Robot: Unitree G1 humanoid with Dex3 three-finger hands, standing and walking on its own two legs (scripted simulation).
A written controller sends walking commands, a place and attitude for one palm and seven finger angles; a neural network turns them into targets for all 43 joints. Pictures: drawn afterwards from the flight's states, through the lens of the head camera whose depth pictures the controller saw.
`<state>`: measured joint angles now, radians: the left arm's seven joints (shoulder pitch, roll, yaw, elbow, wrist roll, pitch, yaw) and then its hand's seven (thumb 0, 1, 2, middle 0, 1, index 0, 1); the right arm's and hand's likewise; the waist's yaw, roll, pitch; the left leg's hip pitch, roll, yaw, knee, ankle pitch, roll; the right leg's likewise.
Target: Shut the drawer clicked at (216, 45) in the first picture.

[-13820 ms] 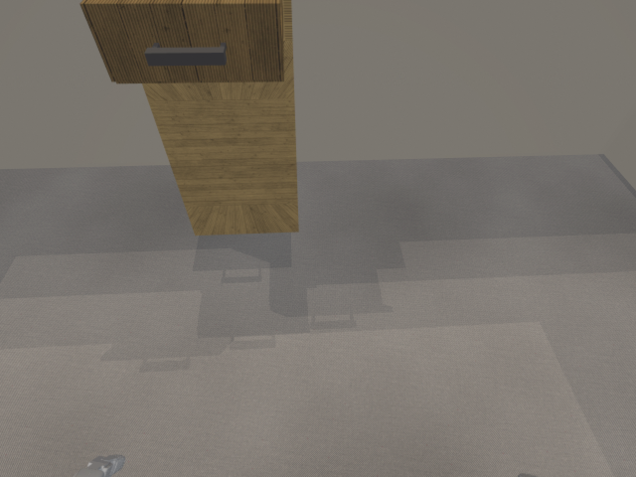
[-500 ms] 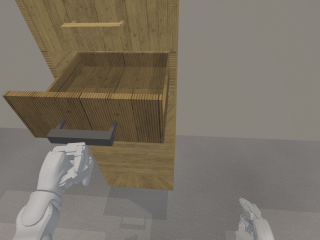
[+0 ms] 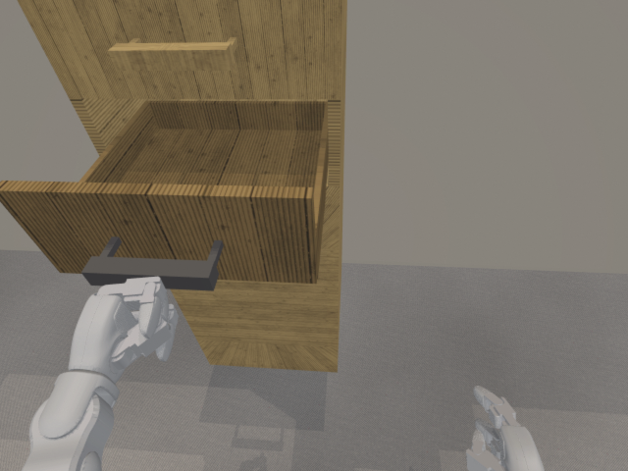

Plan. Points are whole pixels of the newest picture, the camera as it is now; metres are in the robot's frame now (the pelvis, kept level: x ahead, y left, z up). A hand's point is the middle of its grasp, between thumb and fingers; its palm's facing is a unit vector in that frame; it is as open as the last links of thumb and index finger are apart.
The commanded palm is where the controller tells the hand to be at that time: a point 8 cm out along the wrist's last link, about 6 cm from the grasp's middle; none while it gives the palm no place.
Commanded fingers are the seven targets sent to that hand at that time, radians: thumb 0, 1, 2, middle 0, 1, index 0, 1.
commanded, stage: push the drawer shut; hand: left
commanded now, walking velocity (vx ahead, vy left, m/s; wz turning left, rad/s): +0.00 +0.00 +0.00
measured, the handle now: (158, 259) +0.34 +0.22 +0.12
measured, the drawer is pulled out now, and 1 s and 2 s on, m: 0.23 0.14 0.02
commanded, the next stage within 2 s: none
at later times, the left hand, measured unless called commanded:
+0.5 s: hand (170, 302) +0.28 +0.19 +0.11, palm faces +0.00 -1.00 -0.05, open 3.0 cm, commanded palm +0.28 +0.23 +0.12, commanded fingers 0.00 0.90 0.90 -1.40 -1.60 -1.40 -1.60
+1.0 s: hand (188, 260) +0.34 +0.18 +0.11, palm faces -0.02 -1.00 -0.04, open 3.1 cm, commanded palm +0.33 +0.23 +0.12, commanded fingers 0.00 0.90 0.90 -1.40 -1.60 -1.40 -1.60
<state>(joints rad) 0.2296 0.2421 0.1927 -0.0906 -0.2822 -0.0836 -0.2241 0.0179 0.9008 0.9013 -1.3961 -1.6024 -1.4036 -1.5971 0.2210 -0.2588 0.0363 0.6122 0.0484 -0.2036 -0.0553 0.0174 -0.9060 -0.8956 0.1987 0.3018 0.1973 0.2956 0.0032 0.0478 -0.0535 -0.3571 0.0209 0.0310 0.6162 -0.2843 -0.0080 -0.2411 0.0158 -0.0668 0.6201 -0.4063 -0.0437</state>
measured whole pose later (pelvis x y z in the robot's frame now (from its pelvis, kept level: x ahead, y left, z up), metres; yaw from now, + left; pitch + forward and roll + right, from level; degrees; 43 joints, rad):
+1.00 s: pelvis -0.02 +0.01 +0.00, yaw +0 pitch +2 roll +0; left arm -0.33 0.28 0.17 0.47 -0.23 -0.13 -0.19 -0.01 0.87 0.96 -1.40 -1.60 -1.40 -1.60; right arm 0.26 -0.27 0.03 0.68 0.06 -0.13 -0.06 0.02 -0.91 -0.90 0.20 0.30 0.20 0.30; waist -0.02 0.04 -0.02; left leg -0.40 0.01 0.03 0.61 -0.24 0.01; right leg -0.29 0.01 -0.07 0.61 -0.37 -0.03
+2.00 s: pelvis -0.02 +0.01 -0.01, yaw -1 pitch +10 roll -1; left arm -0.84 0.42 0.30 1.09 -0.15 -0.26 -0.21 0.02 0.88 0.97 -1.40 -1.60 -1.40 -1.60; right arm 0.38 -0.28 0.02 0.72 0.03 -0.04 -0.03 0.01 -0.91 -0.90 0.20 0.30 0.20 0.30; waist -0.11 0.03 -0.04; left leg -0.59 0.04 0.03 0.70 -0.28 0.01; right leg -0.47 0.03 -0.06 0.68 -0.38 -0.03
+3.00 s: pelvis -0.02 +0.02 -0.01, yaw -2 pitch +13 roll -2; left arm -0.93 0.47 0.34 1.16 -0.12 -0.27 -0.19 0.02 0.84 0.94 -1.39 -1.60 -1.40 -1.60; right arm 0.44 -0.28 0.02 0.70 0.01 -0.03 -0.01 0.01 -0.91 -0.89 0.20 0.30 0.20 0.30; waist -0.16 0.04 -0.06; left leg -0.69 0.05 0.03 0.75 -0.29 0.02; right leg -0.56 0.04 -0.05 0.71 -0.38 -0.03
